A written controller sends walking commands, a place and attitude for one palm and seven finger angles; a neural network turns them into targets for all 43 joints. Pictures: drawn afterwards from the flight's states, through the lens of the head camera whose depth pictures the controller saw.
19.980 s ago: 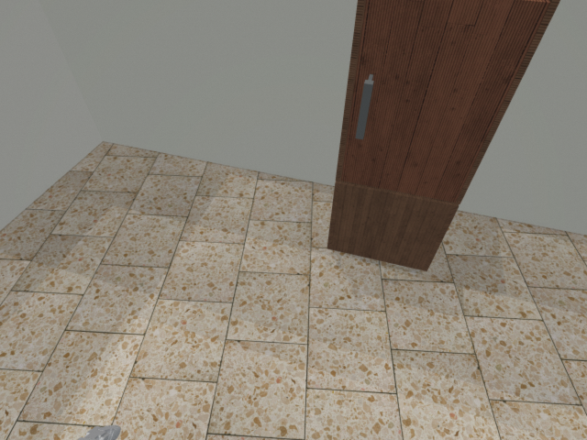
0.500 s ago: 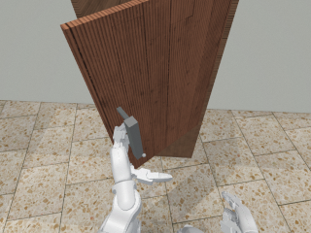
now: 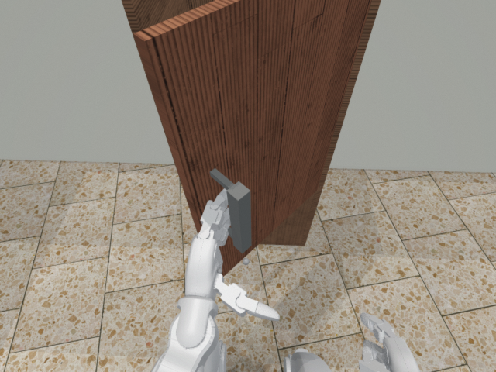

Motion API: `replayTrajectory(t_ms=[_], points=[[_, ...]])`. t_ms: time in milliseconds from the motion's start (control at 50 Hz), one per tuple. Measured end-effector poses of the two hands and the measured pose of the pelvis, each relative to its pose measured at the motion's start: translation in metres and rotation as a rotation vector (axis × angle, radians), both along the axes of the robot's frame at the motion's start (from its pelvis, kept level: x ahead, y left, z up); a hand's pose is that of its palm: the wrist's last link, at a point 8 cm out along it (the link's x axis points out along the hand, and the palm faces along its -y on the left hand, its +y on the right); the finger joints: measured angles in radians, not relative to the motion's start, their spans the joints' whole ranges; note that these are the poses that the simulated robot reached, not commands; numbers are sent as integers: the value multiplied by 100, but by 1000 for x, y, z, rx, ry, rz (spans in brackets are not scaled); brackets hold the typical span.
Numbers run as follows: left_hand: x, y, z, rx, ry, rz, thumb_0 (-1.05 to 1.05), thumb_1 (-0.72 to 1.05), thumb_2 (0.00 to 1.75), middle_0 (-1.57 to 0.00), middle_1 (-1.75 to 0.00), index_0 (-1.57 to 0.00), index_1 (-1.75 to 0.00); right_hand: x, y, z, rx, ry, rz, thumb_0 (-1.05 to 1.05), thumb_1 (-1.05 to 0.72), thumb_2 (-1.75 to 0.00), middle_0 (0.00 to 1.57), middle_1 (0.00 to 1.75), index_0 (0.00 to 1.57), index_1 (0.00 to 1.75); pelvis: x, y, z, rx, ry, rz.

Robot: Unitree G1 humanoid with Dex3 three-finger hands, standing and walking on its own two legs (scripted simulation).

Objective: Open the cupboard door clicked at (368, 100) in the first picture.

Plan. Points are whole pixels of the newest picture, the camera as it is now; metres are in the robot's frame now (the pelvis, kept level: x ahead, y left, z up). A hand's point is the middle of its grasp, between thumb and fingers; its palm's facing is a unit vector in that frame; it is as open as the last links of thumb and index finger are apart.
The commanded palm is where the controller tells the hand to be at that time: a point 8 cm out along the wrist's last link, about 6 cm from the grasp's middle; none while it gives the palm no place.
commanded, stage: slide the hand sideways off the handle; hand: left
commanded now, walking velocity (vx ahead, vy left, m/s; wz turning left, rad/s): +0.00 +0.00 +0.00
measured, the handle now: (231, 213) +0.35 +0.04 +0.06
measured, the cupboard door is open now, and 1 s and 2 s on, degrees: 47 47 47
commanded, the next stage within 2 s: draw the hand back to the body in 0.80 s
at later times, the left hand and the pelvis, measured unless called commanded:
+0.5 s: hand (214, 285) +0.24 +0.06 +0.05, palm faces -0.08 -1.00 -0.01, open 16.3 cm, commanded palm +0.21 +0.13 +0.05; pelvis +0.01 -0.01 +0.00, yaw +0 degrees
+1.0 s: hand (173, 302) +0.22 +0.11 +0.06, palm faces -0.07 -1.00 +0.00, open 16.4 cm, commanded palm +0.19 +0.18 +0.07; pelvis +0.01 +0.00 -0.01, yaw +0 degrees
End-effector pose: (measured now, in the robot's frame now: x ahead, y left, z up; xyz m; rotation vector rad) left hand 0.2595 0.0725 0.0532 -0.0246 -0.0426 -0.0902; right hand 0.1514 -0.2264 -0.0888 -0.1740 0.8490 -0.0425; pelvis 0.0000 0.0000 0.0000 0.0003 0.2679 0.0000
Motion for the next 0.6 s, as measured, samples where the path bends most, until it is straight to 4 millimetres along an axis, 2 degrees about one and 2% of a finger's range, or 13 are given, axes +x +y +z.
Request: replayTrajectory(t_ms=[120, 300, 460, 600], points=[[-11, 15, -5, 46, 6, 4, -1, -50, 30, -15, -30, -15, -31, 6, 6, -1, 10, -5, 7, 2, -90, -90, 20, 30, 20, 29, -2, 1, -3, -4, -7, -1], [-25, 29, 2, 9, 27, 21, -1, -50, 30, -16, -30, -16, -31, 25, 15, 8, 22, -59, 26, 2, -90, -90, 20, 30, 20, 29, 3, 1, 2, -7, -10, 5], [-33, 38, -2, 32, 34, 16, -1, -50, 30, -17, -30, -16, -31, 39, 9, 11, 5, -83, 37, 1, -90, -90, 20, 30, 20, 30, 9, -4, -2, -6, 4, 7], [-45, 59, 0, 32, 69, 59, -1, -50, 30, -18, -31, -17, -31, 45, 2, 12, 0, -86, 17, 1, -90, -90, 20, 30, 20, 29, 16, -9, -1, -6, 8, 5]])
